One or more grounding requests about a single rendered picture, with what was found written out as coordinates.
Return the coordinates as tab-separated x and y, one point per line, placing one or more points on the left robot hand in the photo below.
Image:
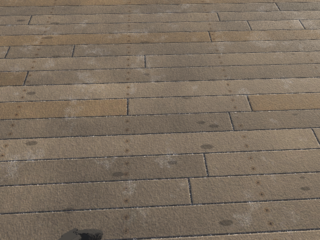
85	234

